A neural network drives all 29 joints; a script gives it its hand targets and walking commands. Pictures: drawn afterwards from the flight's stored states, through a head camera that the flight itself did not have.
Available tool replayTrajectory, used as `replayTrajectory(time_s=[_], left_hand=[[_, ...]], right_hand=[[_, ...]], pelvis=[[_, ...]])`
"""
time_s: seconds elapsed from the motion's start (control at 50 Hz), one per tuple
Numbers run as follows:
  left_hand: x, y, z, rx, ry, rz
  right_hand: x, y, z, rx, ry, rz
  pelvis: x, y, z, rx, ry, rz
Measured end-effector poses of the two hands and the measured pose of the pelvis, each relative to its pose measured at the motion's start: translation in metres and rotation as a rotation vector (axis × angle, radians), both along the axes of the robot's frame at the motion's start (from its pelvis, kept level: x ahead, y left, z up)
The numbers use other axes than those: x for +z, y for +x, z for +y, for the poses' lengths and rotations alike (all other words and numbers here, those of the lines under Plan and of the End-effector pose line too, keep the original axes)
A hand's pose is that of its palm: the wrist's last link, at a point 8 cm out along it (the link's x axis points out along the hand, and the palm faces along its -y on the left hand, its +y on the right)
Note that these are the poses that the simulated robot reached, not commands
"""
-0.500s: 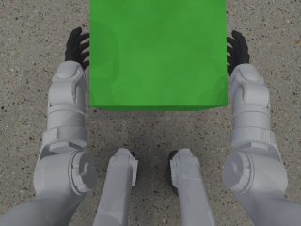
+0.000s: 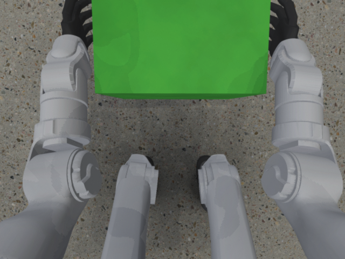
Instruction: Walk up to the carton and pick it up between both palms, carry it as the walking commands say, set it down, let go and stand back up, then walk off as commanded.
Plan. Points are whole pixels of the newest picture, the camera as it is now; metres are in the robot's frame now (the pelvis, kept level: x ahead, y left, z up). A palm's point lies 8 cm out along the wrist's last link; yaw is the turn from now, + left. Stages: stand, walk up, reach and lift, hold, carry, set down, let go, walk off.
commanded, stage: set down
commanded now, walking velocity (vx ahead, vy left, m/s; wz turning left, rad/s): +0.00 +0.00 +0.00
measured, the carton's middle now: (178, 38) +0.56 +0.00 -0.19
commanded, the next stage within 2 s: none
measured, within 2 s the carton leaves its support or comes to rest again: rests again in 1.52 s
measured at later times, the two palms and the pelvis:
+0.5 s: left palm (93, 42) +0.55 +0.19 -0.20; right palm (262, 44) +0.55 -0.19 -0.20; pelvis +0.00 +0.00 -0.06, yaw +0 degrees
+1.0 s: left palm (102, 46) +0.56 +0.18 -0.25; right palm (255, 49) +0.56 -0.20 -0.25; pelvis +0.00 +0.00 -0.09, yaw +0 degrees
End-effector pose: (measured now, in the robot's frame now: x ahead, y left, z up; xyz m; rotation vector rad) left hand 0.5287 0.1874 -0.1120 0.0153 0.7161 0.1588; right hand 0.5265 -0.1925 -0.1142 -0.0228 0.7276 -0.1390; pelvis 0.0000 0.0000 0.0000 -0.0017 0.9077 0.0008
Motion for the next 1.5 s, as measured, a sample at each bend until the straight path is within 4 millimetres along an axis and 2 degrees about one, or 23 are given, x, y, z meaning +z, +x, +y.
replayTrajectory(time_s=[0.54, 0.72, 0.94, 1.5], left_hand=[[-0.096, 0.024, 0.001, -0.016, 0.01, 0.006], [-0.122, 0.029, -0.003, -0.024, 0.013, 0.027], [-0.136, 0.033, -0.003, -0.025, 0.015, 0.019], [-0.162, 0.024, -0.003, -0.035, 0.022, 0.045]], right_hand=[[-0.092, 0.026, 0.0, 0.015, -0.019, 0.005], [-0.121, 0.027, -0.003, 0.018, -0.025, 0.027], [-0.134, 0.031, -0.004, 0.017, -0.022, 0.019], [-0.162, 0.02, -0.005, 0.023, -0.022, 0.049]], pelvis=[[-0.064, -0.004, 0.001, 0.001, -0.005, -0.058], [-0.078, 0.0, 0.001, -0.002, -0.002, -0.112], [-0.091, 0.004, -0.001, -0.005, 0.0, -0.153], [-0.106, -0.004, -0.001, -0.002, -0.001, -0.26]])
